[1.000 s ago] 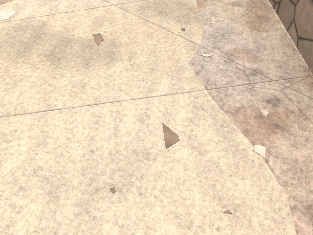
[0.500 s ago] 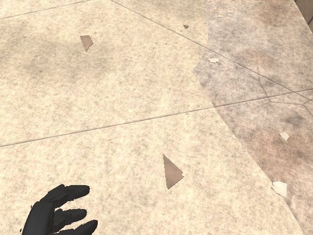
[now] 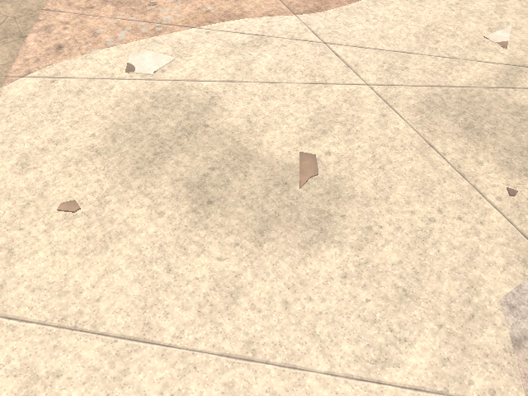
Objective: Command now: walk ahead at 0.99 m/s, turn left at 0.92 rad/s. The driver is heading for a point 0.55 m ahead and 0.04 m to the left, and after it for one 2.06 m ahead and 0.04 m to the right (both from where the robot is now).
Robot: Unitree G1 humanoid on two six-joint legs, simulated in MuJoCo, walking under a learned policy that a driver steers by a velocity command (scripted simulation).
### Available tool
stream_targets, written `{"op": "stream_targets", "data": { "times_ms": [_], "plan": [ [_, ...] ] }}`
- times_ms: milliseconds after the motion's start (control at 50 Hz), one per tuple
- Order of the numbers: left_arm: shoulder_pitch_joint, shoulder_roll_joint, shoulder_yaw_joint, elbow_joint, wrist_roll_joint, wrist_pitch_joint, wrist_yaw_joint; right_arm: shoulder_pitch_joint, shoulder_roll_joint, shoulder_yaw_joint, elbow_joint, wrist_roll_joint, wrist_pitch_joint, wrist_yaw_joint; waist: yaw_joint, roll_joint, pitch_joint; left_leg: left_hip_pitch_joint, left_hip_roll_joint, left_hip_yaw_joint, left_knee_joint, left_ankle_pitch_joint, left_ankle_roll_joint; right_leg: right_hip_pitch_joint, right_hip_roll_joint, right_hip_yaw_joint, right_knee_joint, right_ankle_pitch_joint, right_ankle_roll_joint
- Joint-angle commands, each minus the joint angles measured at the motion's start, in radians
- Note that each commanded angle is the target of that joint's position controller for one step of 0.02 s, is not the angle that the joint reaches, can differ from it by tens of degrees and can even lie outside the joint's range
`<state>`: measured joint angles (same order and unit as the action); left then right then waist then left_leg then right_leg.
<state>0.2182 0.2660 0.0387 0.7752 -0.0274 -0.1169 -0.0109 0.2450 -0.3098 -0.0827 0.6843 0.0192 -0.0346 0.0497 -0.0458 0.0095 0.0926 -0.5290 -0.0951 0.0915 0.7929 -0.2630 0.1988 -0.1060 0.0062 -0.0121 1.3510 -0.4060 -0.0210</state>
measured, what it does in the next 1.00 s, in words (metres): walks ahead: right foot, then left foot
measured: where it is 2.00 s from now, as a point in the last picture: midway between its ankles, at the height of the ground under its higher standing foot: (257, 318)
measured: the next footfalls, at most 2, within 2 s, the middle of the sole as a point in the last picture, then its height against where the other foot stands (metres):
right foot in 0.38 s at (301, 339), level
left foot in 0.76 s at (207, 278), level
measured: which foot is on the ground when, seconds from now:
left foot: down 0.00-0.40, up 0.42-0.74, down 0.76-1.00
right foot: up 0.00-0.36, down 0.38-0.76, up 0.78-1.00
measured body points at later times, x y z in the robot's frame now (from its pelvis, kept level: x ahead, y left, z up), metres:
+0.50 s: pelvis +0.45 -0.04 +0.03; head +0.48 -0.01 +0.48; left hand +0.50 +0.27 -0.07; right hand +0.63 -0.26 -0.08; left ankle +0.27 +0.03 -0.57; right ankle +0.55 -0.12 -0.69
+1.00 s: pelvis +0.65 +0.03 +0.05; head +0.70 +0.03 +0.49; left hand +0.82 +0.32 -0.05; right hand +0.81 -0.25 -0.04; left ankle +0.74 +0.13 -0.69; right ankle +0.65 -0.11 -0.61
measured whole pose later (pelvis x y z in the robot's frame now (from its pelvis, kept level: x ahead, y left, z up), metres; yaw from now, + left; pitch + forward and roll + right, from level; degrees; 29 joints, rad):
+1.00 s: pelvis +0.65 +0.03 +0.05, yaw -8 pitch +1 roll +1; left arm 0.22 0.37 0.10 0.64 -0.02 0.06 0.04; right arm 0.07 -0.25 -0.05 0.67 -0.03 -0.01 -0.03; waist 0.01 -0.03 0.08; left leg -0.32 0.01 0.06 0.40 -0.10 0.03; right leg -0.59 -0.06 0.03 1.14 -0.40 0.11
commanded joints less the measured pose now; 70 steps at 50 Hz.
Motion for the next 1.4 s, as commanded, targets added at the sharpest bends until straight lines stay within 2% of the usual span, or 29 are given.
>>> {"op": "stream_targets", "data": {
  "times_ms": [20, 80, 160, 220, 300, 340, 380, 400, 420, 440, 480, 540, 580, 640, 740, 760, 780, 800, 840, 900, 960, 1060, 1160, 1180, 1200, 1220, 1240, 1280, 1400],
  "plan": [
    [-0.114, 0.110, 0.010, -0.209, -0.014, -0.079, 0.000, 0.197, -0.105, -0.027, -0.025, -0.019, -0.059, 0.011, 0.018, -0.122, -0.153, 0.628, 0.307, -0.895, -0.593, -0.384, 0.162, -0.683, -0.015, 0.176, 0.103, 0.035, -0.069],
    [-0.052, 0.119, 0.023, -0.182, 0.031, -0.034, 0.009, 0.057, -0.102, -0.021, -0.065, -0.003, -0.066, -0.013, 0.108, -0.093, -0.050, 0.307, 0.174, -0.658, -0.586, -0.141, 0.145, -0.513, -0.075, 0.182, -0.097, 0.111, 0.010],
    [-0.269, 0.055, 0.006, -0.257, 0.053, -0.014, 0.021, 0.114, -0.071, -0.011, -0.037, 0.015, -0.053, -0.061, 0.022, -0.035, 0.018, 0.155, 0.076, -0.462, -0.579, 0.113, 0.102, -0.445, -0.051, 0.094, -0.489, 0.325, 0.089],
    [-0.363, 0.022, 0.002, -0.292, 0.033, -0.021, 0.008, 0.154, -0.081, -0.017, -0.008, 0.013, -0.037, -0.068, -0.053, 0.047, -0.007, 0.132, 0.063, -0.416, -0.561, 0.078, 0.040, -0.321, -0.001, 0.041, -0.745, 0.543, 0.103],
    [-0.389, 0.086, 0.033, -0.302, 0.002, -0.041, -0.007, 0.218, -0.052, -0.015, 0.051, 0.020, -0.036, -0.074, -0.080, 0.108, -0.014, 0.375, 0.151, -0.478, -0.481, 0.141, 0.018, -0.346, -0.020, 0.077, -0.877, 0.571, 0.071],
    [-0.278, 0.142, 0.064, -0.280, -0.003, -0.049, -0.005, 0.203, -0.084, -0.029, 0.058, 0.004, -0.024, -0.076, -0.006, 0.135, -0.073, 0.518, 0.187, -0.478, -0.360, 0.527, -0.003, -0.284, 0.005, 0.045, -0.875, 0.450, 0.025],
    [0.125, 0.203, 0.088, -0.205, -0.003, -0.033, 0.011, 0.073, -0.094, -0.018, 0.010, -0.045, -0.019, -0.055, 0.227, 0.151, -0.323, 0.395, 0.156, -0.408, 0.094, 0.770, -0.060, 0.172, -0.066, 0.078, -0.768, 0.365, -0.055],
    [0.226, 0.286, 0.097, -0.162, 0.044, -0.030, -0.001, 0.302, 0.045, 0.011, 0.020, -0.017, -0.027, -0.053, 0.104, -0.272, -0.512, 0.074, -0.015, -0.332, 0.530, 0.151, -0.147, 0.549, -0.295, 0.565, -0.810, 0.264, -0.251],
    [0.310, 0.235, 0.092, -0.094, 0.040, -0.036, -0.029, 0.361, 0.028, 0.033, 0.055, 0.025, -0.035, -0.053, 0.124, -0.481, -0.539, -0.134, -0.069, -0.328, 0.699, -0.280, -0.174, 0.632, -0.379, 0.954, -1.014, 0.077, -0.328],
    [0.229, 0.139, 0.069, -0.110, 0.027, -0.027, -0.024, 0.207, -0.040, 0.025, 0.026, 0.027, -0.040, -0.054, 0.146, -0.309, -0.354, -0.239, 0.015, -0.309, 0.745, -0.261, -0.163, 0.533, -0.346, 0.860, -1.026, 0.129, -0.296],
    [0.077, 0.124, 0.053, -0.131, 0.025, -0.011, -0.026, -0.092, -0.075, 0.023, -0.069, -0.035, -0.069, -0.054, 0.114, -0.001, -0.139, -0.199, 0.071, -0.221, 0.608, -0.187, -0.170, 0.184, -0.243, 0.566, -1.004, 0.669, -0.239],
    [0.082, 0.100, 0.036, -0.085, 0.021, -0.008, -0.014, -0.099, -0.020, 0.033, -0.103, -0.048, -0.081, -0.049, 0.041, -0.045, -0.134, -0.116, 0.112, -0.199, 0.340, -0.153, -0.210, 0.055, -0.159, 0.402, -1.016, 0.997, -0.222],
    [0.068, 0.158, 0.054, -0.079, 0.010, 0.007, 0.005, -0.133, 0.003, 0.046, -0.121, -0.041, -0.078, -0.050, 0.027, -0.056, -0.138, -0.031, 0.080, -0.163, 0.099, -0.117, -0.236, -0.051, -0.136, 0.370, -1.029, 1.050, -0.233],
    [0.066, 0.240, 0.087, -0.083, -0.006, 0.053, 0.036, -0.196, -0.019, 0.044, -0.123, -0.030, -0.067, -0.044, 0.031, -0.088, -0.195, 0.217, -0.016, -0.140, -0.157, 0.176, -0.244, -0.189, -0.069, 0.338, -1.036, 0.854, -0.161],
    [0.031, 0.166, 0.082, -0.120, -0.013, 0.096, 0.060, -0.179, -0.078, 0.011, -0.121, -0.032, -0.056, -0.053, -0.015, -0.104, -0.188, 0.415, 0.049, -0.243, -0.389, 0.395, -0.219, -0.221, -0.005, 0.434, -0.857, 0.503, -0.042],
    [0.049, 0.116, 0.068, -0.133, -0.007, 0.100, 0.054, -0.113, -0.097, 0.005, -0.109, -0.046, -0.054, -0.062, -0.027, -0.044, -0.248, 0.539, 0.148, -0.284, -0.412, 0.475, -0.176, -0.259, 0.044, 0.390, -0.683, 0.347, -0.010],
    [0.146, 0.032, 0.044, -0.137, 0.018, 0.104, 0.051, -0.069, -0.129, 0.005, -0.114, -0.055, -0.041, -0.074, 0.012, 0.156, -0.333, 0.731, 0.384, -0.483, -0.340, 0.862, -0.083, -0.414, 0.141, 0.267, -0.421, -0.241, 0.029],
    [0.359, 0.080, 0.040, -0.132, -0.006, 0.108, 0.040, -0.075, -0.109, 0.012, -0.114, -0.066, -0.021, -0.066, 0.093, 0.287, -0.482, 0.781, 0.610, -0.728, -0.333, 0.846, 0.086, -0.472, 0.098, 0.219, -0.236, -0.378, 0.046],
    [0.249, 0.198, 0.077, -0.109, -0.011, 0.143, 0.050, -0.176, -0.027, 0.020, -0.133, -0.039, -0.001, -0.067, 0.069, 0.127, -0.284, 0.588, 0.466, -0.577, -0.413, 0.448, 0.057, -0.563, -0.008, 0.132, -0.090, -0.192, 0.112],
    [0.175, 0.180, 0.085, -0.139, 0.002, 0.176, 0.057, -0.254, -0.057, 0.013, -0.120, -0.052, 0.011, -0.070, 0.094, 0.105, -0.166, 0.334, 0.352, -0.340, -0.489, 0.371, 0.025, -0.500, -0.057, 0.082, -0.063, -0.048, 0.138],
    [0.109, 0.116, 0.066, -0.180, 0.003, 0.173, 0.049, -0.221, -0.065, 0.001, -0.085, -0.052, 0.007, -0.082, 0.072, 0.115, -0.180, 0.354, 0.351, -0.234, -0.517, 0.409, 0.051, -0.498, -0.086, 0.053, -0.179, 0.018, 0.139],
    [0.021, 0.111, 0.049, -0.217, 0.011, 0.170, 0.018, -0.209, -0.119, -0.021, -0.055, -0.037, 0.017, -0.078, 0.055, 0.099, -0.215, 0.338, 0.381, -0.128, -0.513, 0.408, 0.053, -0.347, -0.099, 0.019, -0.434, 0.100, 0.103],
    [0.037, 0.134, 0.053, -0.210, 0.020, 0.176, -0.001, -0.177, -0.155, -0.029, -0.016, 0.018, 0.017, -0.053, 0.086, 0.111, -0.212, 0.349, 0.382, -0.092, -0.383, 0.373, -0.021, -0.144, -0.024, -0.033, -0.817, 0.206, 0.019],
    [0.063, 0.162, 0.062, -0.196, 0.025, 0.174, 0.003, -0.128, -0.123, -0.019, 0.008, 0.020, 0.015, -0.051, 0.088, 0.073, -0.211, 0.279, 0.343, -0.056, -0.308, 0.291, -0.084, -0.030, -0.014, -0.009, -0.917, 0.308, -0.014],
    [0.075, 0.246, 0.080, -0.205, 0.025, 0.172, 0.017, -0.073, -0.062, 0.001, 0.015, -0.016, 0.015, -0.044, 0.057, -0.135, -0.222, 0.113, 0.248, 0.045, -0.100, -0.001, -0.188, 0.114, -0.195, 0.227, -0.984, 0.592, -0.078],
    [0.025, 0.322, 0.085, -0.241, 0.048, 0.169, 0.024, -0.078, -0.052, 0.009, -0.026, -0.050, 0.016, -0.045, 0.047, -0.346, -0.221, -0.113, 0.126, 0.042, 0.119, -0.402, -0.262, 0.132, -0.428, 0.466, -0.973, 0.768, -0.277],
    [0.048, 0.269, 0.076, -0.237, 0.067, 0.153, 0.019, -0.156, -0.127, -0.015, -0.025, -0.034, 0.023, -0.058, 0.130, -0.216, -0.247, -0.106, 0.140, -0.080, 0.274, -0.392, -0.267, 0.040, -0.408, 0.433, -1.002, 0.681, -0.325],
    [-0.053, 0.217, 0.058, -0.218, 0.052, 0.130, 0.016, -0.117, -0.116, -0.021, 0.007, -0.010, 0.044, -0.073, 0.065, -0.146, -0.193, -0.092, 0.154, -0.115, 0.313, -0.252, -0.254, -0.023, -0.283, 0.282, -1.006, 0.532, -0.221],
    [-0.130, 0.128, 0.023, -0.191, 0.041, 0.124, 0.025, -0.076, -0.052, 0.005, 0.034, -0.017, 0.056, -0.075, 0.039, -0.150, -0.191, 0.084, 0.149, -0.108, 0.084, -0.102, -0.279, -0.072, -0.210, 0.180, -0.980, 0.574, -0.191]
  ]
}}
